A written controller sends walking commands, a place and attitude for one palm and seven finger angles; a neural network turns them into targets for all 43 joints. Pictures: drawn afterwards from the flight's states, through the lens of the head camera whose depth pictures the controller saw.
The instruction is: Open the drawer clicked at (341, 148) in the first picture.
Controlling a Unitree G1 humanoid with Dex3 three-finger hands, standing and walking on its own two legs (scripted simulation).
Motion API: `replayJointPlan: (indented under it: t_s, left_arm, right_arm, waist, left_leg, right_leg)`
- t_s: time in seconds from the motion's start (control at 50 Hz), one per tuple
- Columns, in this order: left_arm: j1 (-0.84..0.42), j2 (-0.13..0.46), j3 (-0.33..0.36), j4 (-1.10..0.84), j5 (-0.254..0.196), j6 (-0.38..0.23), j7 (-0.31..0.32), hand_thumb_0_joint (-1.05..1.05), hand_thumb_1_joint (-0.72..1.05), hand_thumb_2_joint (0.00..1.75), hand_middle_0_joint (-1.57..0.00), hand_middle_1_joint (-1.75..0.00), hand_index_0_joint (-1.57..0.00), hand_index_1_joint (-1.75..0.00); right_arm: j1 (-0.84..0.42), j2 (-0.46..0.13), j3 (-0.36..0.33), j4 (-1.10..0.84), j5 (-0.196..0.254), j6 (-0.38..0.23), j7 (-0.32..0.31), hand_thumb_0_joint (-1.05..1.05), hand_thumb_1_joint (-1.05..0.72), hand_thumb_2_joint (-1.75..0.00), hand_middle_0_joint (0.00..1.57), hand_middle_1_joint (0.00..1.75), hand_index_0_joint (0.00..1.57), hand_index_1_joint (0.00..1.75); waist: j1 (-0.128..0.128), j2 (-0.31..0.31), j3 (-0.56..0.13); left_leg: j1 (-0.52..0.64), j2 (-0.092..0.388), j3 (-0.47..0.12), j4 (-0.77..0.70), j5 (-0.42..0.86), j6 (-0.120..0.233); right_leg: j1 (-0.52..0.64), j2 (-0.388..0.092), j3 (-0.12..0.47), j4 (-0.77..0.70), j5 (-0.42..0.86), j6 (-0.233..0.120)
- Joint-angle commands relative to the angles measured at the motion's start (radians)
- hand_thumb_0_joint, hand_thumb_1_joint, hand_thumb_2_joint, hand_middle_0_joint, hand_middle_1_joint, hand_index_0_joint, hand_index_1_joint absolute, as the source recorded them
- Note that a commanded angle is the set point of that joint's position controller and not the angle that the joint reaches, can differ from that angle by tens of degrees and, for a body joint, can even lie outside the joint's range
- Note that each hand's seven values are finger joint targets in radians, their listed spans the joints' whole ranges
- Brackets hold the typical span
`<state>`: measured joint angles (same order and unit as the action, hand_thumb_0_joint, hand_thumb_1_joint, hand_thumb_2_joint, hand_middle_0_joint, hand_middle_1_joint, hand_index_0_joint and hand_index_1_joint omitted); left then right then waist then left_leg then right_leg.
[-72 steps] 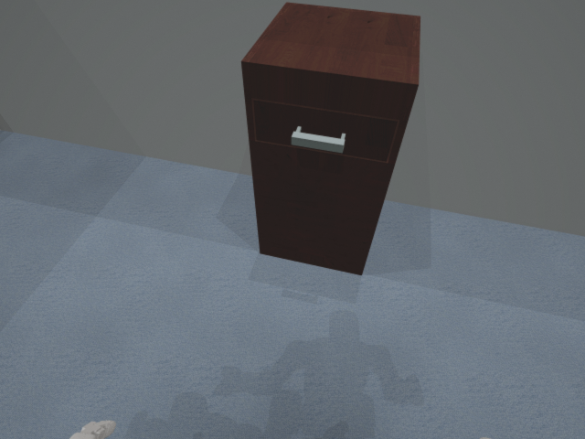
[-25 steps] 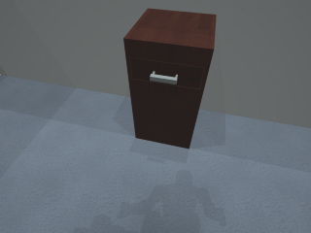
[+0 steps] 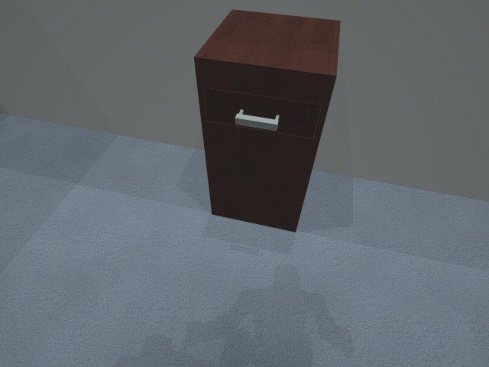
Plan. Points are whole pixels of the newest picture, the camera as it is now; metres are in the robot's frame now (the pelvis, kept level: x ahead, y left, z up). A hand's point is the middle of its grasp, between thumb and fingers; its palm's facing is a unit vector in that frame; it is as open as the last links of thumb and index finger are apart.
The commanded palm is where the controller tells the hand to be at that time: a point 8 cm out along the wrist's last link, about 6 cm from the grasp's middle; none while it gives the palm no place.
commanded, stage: turn to face it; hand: left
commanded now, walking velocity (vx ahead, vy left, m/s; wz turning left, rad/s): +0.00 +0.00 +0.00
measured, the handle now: (257, 118) +0.88 +0.01 -0.12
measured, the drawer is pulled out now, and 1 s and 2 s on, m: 0.00 0.00 0.00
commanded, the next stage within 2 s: take the last steps up to it in 0.48 s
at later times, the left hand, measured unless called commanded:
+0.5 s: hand out of the picture +0.06 +0.22 -0.17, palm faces -0.09 -0.96 -0.27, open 7.4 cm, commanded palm none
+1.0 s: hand out of the picture +0.08 +0.16 -0.19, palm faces -0.10 -0.97 -0.21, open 7.4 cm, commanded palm none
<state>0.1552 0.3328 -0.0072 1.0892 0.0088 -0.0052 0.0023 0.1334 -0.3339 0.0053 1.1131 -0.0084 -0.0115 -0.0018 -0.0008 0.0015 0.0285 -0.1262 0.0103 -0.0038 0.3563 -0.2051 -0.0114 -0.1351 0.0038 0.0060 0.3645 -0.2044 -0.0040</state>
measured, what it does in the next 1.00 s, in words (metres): lifts its left foot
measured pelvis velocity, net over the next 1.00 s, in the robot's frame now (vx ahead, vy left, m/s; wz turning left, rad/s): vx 0.06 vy -0.03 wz -0.17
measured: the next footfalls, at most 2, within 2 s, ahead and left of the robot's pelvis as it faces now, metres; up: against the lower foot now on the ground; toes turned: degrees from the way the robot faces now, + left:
left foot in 1.28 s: +0.32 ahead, +0.07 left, +0.00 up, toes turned -4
right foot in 1.74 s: +0.38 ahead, -0.19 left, +0.00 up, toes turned -20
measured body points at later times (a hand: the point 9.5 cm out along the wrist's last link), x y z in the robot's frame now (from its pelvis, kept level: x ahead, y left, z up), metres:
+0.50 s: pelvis -0.01 +0.00 -0.01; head +0.01 +0.00 +0.44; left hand +0.07 +0.27 -0.15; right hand +0.04 -0.26 -0.15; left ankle -0.01 +0.13 -0.75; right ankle +0.00 -0.12 -0.75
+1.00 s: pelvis +0.06 -0.03 -0.02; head +0.06 -0.04 +0.43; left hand +0.09 +0.21 -0.17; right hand -0.02 -0.26 -0.18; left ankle +0.01 +0.10 -0.69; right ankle +0.02 -0.11 -0.75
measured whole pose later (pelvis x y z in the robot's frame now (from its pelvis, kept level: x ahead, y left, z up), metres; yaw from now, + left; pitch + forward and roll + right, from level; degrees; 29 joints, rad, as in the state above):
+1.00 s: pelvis +0.06 -0.03 -0.02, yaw -10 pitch +0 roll -1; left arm 0.36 0.16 0.04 1.04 0.02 -0.05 0.01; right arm 0.37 -0.20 -0.05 1.12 -0.03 0.01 0.00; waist 0.01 0.03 0.00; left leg -0.37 0.08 0.07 1.07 -0.46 0.00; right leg -0.23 0.03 -0.07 0.59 -0.36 -0.06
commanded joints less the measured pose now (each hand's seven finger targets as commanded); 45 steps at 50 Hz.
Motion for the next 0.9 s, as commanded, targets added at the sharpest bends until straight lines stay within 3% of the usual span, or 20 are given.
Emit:
replayJointPlan:
  t_s: [0.0, 0.16, 0.32, 0.46, 0.54, 0.56, 0.58, 0.62, 0.64, 0.68, 0.72, 0.74, 0.76, 0.78, 0.8, 0.82, 0.84, 0.86, 0.88]
  left_arm:
    - [-0.033, 0.200, 0.043, -0.064, 0.001, -0.025, 0.011, 0.00, 0.90, 0.90, -0.20, -0.30, -0.20, -0.30]
    - [-0.038, 0.202, 0.047, -0.070, 0.003, -0.020, 0.008, 0.00, 0.90, 0.90, -0.20, -0.30, -0.20, -0.30]
    - [0.030, 0.096, 0.037, -0.086, 0.005, 0.014, 0.012, 0.00, 0.90, 0.90, -0.20, -0.30, -0.20, -0.30]
    - [0.074, 0.066, 0.049, -0.127, 0.009, 0.022, 0.012, 0.00, 0.90, 0.90, -0.20, -0.30, -0.20, -0.30]
    - [0.087, 0.050, 0.058, -0.150, 0.012, 0.026, 0.012, 0.00, 0.90, 0.90, -0.20, -0.30, -0.20, -0.30]
    - [0.090, 0.044, 0.058, -0.153, 0.012, 0.025, 0.013, 0.00, 0.90, 0.90, -0.20, -0.30, -0.20, -0.30]
    - [0.107, 0.037, 0.061, -0.149, 0.014, 0.024, 0.010, 0.00, 0.90, 0.90, -0.20, -0.30, -0.20, -0.30]
    - [0.122, 0.031, 0.066, -0.155, 0.019, 0.027, 0.000, 0.00, 0.90, 0.90, -0.20, -0.30, -0.20, -0.30]
    - [0.133, 0.026, 0.070, -0.159, 0.022, 0.027, -0.002, 0.00, 0.90, 0.90, -0.20, -0.30, -0.20, -0.30]
    - [0.139, 0.007, 0.075, -0.163, 0.022, 0.020, -0.007, 0.00, 0.90, 0.90, -0.20, -0.30, -0.20, -0.30]
    - [0.144, -0.035, 0.076, -0.162, 0.018, 0.006, -0.013, 0.00, 0.90, 0.90, -0.20, -0.30, -0.20, -0.30]
    - [0.138, -0.060, 0.074, -0.165, 0.017, -0.004, -0.017, 0.00, 0.90, 0.90, -0.20, -0.30, -0.20, -0.30]
    - [0.105, -0.090, 0.073, -0.177, 0.018, -0.008, -0.022, 0.00, 0.90, 0.90, -0.20, -0.30, -0.20, -0.30]
    - [0.073, -0.090, 0.075, -0.186, 0.022, -0.007, -0.027, 0.00, 0.90, 0.90, -0.20, -0.30, -0.20, -0.30]
    - [0.070, -0.096, 0.079, -0.186, 0.022, -0.010, -0.031, 0.00, 0.90, 0.90, -0.20, -0.30, -0.20, -0.30]
    - [0.104, -0.107, 0.079, -0.169, 0.021, -0.014, -0.034, 0.00, 0.90, 0.90, -0.20, -0.30, -0.20, -0.30]
    - [0.195, -0.114, 0.079, -0.129, 0.020, -0.020, -0.033, 0.00, 0.90, 0.90, -0.20, -0.30, -0.20, -0.30]
    - [0.331, -0.082, 0.086, -0.077, 0.022, -0.031, -0.025, 0.00, 0.90, 0.90, -0.20, -0.30, -0.20, -0.30]
    - [0.472, 0.035, 0.108, -0.027, 0.024, -0.049, -0.004, 0.00, 0.90, 0.90, -0.20, -0.30, -0.20, -0.30]
  right_arm:
    - [-0.045, -0.196, -0.037, -0.058, 0.001, -0.024, -0.016, 0.00, -0.90, -0.90, 0.20, 0.30, 0.20, 0.30]
    - [-0.032, -0.202, -0.041, -0.059, 0.001, -0.025, -0.019, 0.00, -0.90, -0.90, 0.20, 0.30, 0.20, 0.30]
    - [0.033, -0.085, -0.034, -0.078, -0.002, -0.005, -0.024, 0.00, -0.90, -0.90, 0.20, 0.30, 0.20, 0.30]
    - [0.064, -0.065, -0.054, -0.110, -0.001, 0.001, -0.030, 0.00, -0.90, -0.90, 0.20, 0.30, 0.20, 0.30]
    - [0.074, -0.044, -0.065, -0.128, -0.001, 0.008, -0.029, 0.00, -0.90, -0.90, 0.20, 0.30, 0.20, 0.30]
    - [0.085, -0.031, -0.065, -0.127, -0.001, 0.008, -0.029, 0.00, -0.90, -0.90, 0.20, 0.30, 0.20, 0.30]
    - [0.097, -0.024, -0.064, -0.122, -0.005, 0.009, -0.027, 0.00, -0.90, -0.90, 0.20, 0.30, 0.20, 0.30]
    - [0.115, -0.024, -0.069, -0.121, -0.012, 0.009, -0.019, 0.00, -0.90, -0.90, 0.20, 0.30, 0.20, 0.30]
    - [0.121, -0.025, -0.072, -0.122, -0.014, 0.010, -0.016, 0.00, -0.90, -0.90, 0.20, 0.30, 0.20, 0.30]
    - [0.159, -0.016, -0.073, -0.112, -0.017, 0.003, -0.016, 0.00, -0.90, -0.90, 0.20, 0.30, 0.20, 0.30]
    - [0.220, -0.027, -0.079, -0.096, -0.019, -0.011, -0.019, 0.00, -0.90, -0.90, 0.20, 0.30, 0.20, 0.30]
    - [0.256, -0.048, -0.087, -0.084, -0.019, -0.018, -0.021, 0.00, -0.90, -0.90, 0.20, 0.30, 0.20, 0.30]
    - [0.268, -0.071, -0.097, -0.081, -0.018, -0.027, -0.022, 0.00, -0.90, -0.90, 0.20, 0.30, 0.20, 0.30]
    - [0.262, -0.068, -0.099, -0.082, -0.018, -0.031, -0.021, 0.00, -0.90, -0.90, 0.20, 0.30, 0.20, 0.30]
    - [0.245, -0.056, -0.095, -0.083, -0.021, -0.033, -0.021, 0.00, -0.90, -0.90, 0.20, 0.30, 0.20, 0.30]
    - [0.220, -0.047, -0.087, -0.082, -0.024, -0.034, -0.021, 0.00, -0.90, -0.90, 0.20, 0.30, 0.20, 0.30]
    - [0.193, -0.025, -0.078, -0.076, -0.023, -0.031, -0.020, 0.00, -0.90, -0.90, 0.20, 0.30, 0.20, 0.30]
    - [0.185, 0.010, -0.069, -0.079, -0.020, -0.032, -0.019, 0.00, -0.90, -0.90, 0.20, 0.30, 0.20, 0.30]
    - [0.159, 0.086, -0.049, -0.123, -0.007, -0.041, -0.012, 0.00, -0.90, -0.90, 0.20, 0.30, 0.20, 0.30]
  waist:
    - [0.003, -0.002, -0.055]
    - [0.000, 0.004, -0.051]
    - [-0.003, -0.012, -0.045]
    - [0.000, 0.014, -0.056]
    - [-0.001, 0.000, -0.030]
    - [-0.002, -0.005, -0.033]
    - [-0.001, -0.020, -0.050]
    - [0.003, -0.031, 0.007]
    - [0.007, -0.046, 0.022]
    - [-0.005, -0.033, 0.074]
    - [-0.026, 0.057, 0.062]
    - [-0.039, 0.120, 0.034]
    - [-0.048, 0.171, 0.036]
    - [-0.055, 0.160, 0.053]
    - [-0.042, 0.138, 0.083]
    - [-0.014, 0.133, 0.109]
    - [0.033, 0.084, 0.085]
    - [0.090, -0.062, 0.050]
    - [0.123, -0.399, 0.020]
  left_leg:
    - [0.012, 0.109, -0.085, -0.050, 0.142, 0.032]
    - [0.017, 0.117, -0.075, -0.049, 0.127, 0.032]
    - [-0.006, 0.124, -0.021, 0.016, 0.093, 0.017]
    - [-0.021, 0.147, -0.007, 0.065, 0.084, 0.030]
    - [-0.066, 0.139, 0.003, 0.093, -0.022, 0.032]
    - [-0.079, 0.133, 0.007, 0.098, -0.053, 0.032]
    - [-0.075, 0.128, 0.007, 0.097, -0.162, 0.033]
    - [-0.113, 0.118, -0.006, 0.084, -0.401, 0.042]
    - [-0.118, 0.119, -0.014, 0.093, -0.455, 0.050]
    - [-0.128, 0.131, -0.038, 0.095, -0.486, 0.068]
    - [-0.043, 0.199, -0.123, 0.020, -0.490, 0.109]
    - [0.018, 0.280, -0.220, -0.052, -0.505, 0.147]
    - [0.042, 0.370, -0.271, -0.115, -0.478, 0.187]
    - [-0.002, 0.392, -0.261, -0.145, -0.441, 0.201]
    - [-0.063, 0.379, -0.205, -0.138, -0.390, 0.187]
    - [-0.139, 0.350, -0.129, -0.094, -0.322, 0.160]
    - [-0.206, 0.290, -0.039, 0.028, -0.254, 0.116]
    - [-0.321, 0.192, 0.075, 0.291, -0.192, 0.065]
    - [-0.589, 0.038, 0.205, 0.643, -0.332, 0.006]
  right_leg:
    - [0.000, -0.122, 0.103, -0.056, 0.152, -0.025]
    - [-0.016, -0.113, 0.115, -0.051, 0.150, -0.027]
    - [-0.086, -0.095, 0.147, 0.025, 0.186, -0.017]
    - [-0.138, -0.065, 0.155, 0.117, 0.204, -0.021]
    - [-0.185, -0.060, 0.186, 0.128, 0.144, -0.032]
    - [-0.184, -0.063, 0.196, 0.121, 0.114, -0.035]
    - [-0.184, -0.059, 0.206, 0.104, -0.016, -0.041]
    - [-0.250, -0.037, 0.233, 0.055, -0.362, -0.055]
    - [-0.283, -0.027, 0.242, 0.045, -0.451, -0.061]
    - [-0.340, -0.012, 0.248, 0.073, -0.482, -0.074]
    - [-0.408, 0.036, 0.168, 0.208, -0.389, -0.065]
    - [-0.440, 0.064, 0.085, 0.339, -0.293, -0.048]
    - [-0.466, 0.043, -0.016, 0.431, -0.227, -0.027]
    - [-0.447, -0.004, -0.025, 0.458, -0.249, -0.018]
    - [-0.393, -0.029, -0.038, 0.423, -0.266, -0.014]
    - [-0.288, -0.038, -0.057, 0.340, -0.236, -0.013]
    - [-0.128, -0.012, -0.081, 0.211, -0.158, -0.021]
    - [0.072, -0.042, 0.019, 0.076, -0.150, -0.053]
    - [0.237, -0.307, 0.467, -0.099, -0.158, -0.164]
